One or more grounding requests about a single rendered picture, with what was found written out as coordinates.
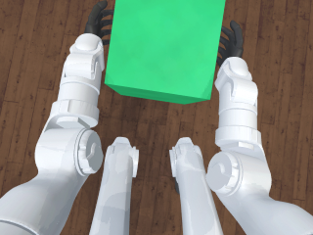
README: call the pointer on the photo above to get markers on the left robot shin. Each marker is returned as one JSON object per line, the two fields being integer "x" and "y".
{"x": 110, "y": 149}

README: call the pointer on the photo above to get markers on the right robot hand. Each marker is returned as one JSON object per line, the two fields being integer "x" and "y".
{"x": 233, "y": 46}

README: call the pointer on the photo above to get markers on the robot right forearm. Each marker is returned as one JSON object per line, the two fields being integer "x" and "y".
{"x": 237, "y": 125}

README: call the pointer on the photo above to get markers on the left robot hand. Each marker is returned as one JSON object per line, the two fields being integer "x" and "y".
{"x": 95, "y": 22}

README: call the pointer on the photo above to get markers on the right robot upper arm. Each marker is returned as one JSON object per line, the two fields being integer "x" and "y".
{"x": 242, "y": 183}

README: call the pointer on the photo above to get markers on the robot right thigh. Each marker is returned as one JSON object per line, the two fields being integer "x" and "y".
{"x": 199, "y": 214}

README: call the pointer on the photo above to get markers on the left robot upper arm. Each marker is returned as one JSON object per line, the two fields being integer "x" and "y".
{"x": 65, "y": 157}

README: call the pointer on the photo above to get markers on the robot left forearm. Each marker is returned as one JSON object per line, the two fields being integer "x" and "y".
{"x": 76, "y": 106}

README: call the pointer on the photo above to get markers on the carton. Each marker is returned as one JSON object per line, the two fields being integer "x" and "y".
{"x": 164, "y": 50}

